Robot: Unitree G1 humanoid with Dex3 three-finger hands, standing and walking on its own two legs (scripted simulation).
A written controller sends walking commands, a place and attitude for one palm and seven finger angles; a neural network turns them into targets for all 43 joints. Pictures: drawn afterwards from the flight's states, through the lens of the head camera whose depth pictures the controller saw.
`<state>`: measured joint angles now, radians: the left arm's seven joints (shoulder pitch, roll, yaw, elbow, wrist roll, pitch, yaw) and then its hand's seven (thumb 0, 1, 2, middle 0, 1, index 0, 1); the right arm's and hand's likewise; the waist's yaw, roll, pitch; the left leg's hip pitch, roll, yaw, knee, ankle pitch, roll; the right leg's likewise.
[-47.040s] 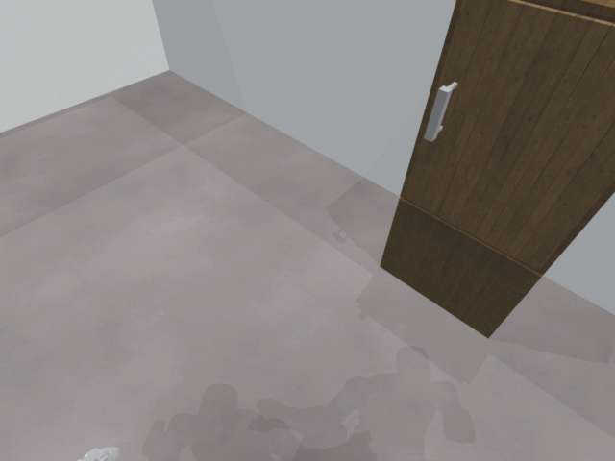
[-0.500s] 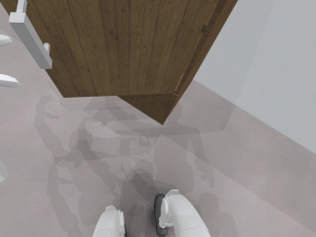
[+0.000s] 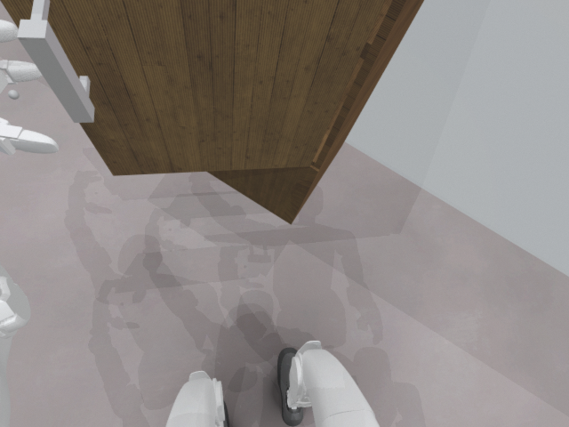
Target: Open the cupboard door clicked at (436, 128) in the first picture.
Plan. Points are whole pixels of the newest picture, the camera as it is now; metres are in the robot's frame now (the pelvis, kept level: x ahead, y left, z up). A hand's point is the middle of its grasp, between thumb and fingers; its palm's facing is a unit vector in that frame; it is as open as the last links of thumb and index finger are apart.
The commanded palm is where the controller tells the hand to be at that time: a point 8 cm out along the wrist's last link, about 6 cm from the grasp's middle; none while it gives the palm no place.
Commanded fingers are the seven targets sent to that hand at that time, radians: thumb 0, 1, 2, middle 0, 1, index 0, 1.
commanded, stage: slide the fingers in behind the handle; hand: left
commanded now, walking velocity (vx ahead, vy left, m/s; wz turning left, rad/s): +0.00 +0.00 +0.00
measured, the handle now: (64, 63) +0.56 +0.23 +0.07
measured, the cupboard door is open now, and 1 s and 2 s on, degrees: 39 39 39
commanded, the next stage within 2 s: close the thumb around the handle in 1.26 s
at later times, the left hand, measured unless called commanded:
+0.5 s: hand (57, 94) +0.52 +0.23 +0.07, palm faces +0.02 -1.00 +0.00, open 14.0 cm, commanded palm +0.50 +0.27 +0.07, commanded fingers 0.00 -0.50 0.30 -0.30 -1.20 -0.30 -1.20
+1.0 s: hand (84, 94) +0.52 +0.20 +0.07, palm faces +0.02 -1.00 -0.02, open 13.9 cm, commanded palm +0.50 +0.25 +0.07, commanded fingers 0.00 -0.50 0.30 -0.30 -1.20 -0.30 -1.20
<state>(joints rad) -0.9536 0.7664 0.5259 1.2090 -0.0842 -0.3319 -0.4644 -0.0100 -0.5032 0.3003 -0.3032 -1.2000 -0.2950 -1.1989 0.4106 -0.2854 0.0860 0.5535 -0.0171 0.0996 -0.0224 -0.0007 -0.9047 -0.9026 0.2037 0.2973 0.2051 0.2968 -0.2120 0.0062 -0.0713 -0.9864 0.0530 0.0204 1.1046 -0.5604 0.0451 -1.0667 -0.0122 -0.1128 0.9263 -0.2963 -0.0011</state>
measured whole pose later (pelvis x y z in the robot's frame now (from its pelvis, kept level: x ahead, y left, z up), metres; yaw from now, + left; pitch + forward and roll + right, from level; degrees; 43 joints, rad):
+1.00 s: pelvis +0.00 -0.01 +0.00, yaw +1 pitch +24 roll -3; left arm -0.93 0.58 0.44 1.18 -0.08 -0.39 -0.31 -0.01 -0.50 0.30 -0.30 -1.20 -0.31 -1.21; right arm 0.40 -0.28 0.05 0.59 -0.02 0.08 -0.01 0.00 -0.91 -0.90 0.20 0.30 0.20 0.30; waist -0.19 0.02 -0.08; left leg -0.94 0.05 0.02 1.07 -0.55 0.03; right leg -1.04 -0.02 -0.11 0.94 -0.31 -0.02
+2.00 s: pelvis +0.00 -0.01 +0.01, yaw +1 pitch +23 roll -3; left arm -0.90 0.54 0.42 1.17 -0.10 -0.42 -0.30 0.01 0.68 0.81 -0.36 -1.32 -0.37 -1.33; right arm 0.39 -0.28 0.05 0.59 -0.02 0.07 -0.01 0.00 -0.91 -0.90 0.20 0.30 0.20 0.30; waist -0.17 0.02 -0.09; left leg -0.91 0.04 0.02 1.06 -0.55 0.03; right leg -1.01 -0.02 -0.10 0.93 -0.31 -0.01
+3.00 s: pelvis +0.03 -0.02 +0.03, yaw +3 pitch +15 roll -1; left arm 0.06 -0.10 -0.10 0.15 0.06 -0.33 0.49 0.01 0.67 0.78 -0.29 -1.31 -0.31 -1.28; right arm 0.17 -0.18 0.00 0.51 -0.07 0.01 0.04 0.01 -0.91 -0.90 0.20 0.30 0.20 0.30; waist 0.02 0.02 -0.14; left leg -0.65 0.01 0.02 0.94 -0.54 0.02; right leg -0.79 -0.04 -0.10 0.90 -0.36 -0.02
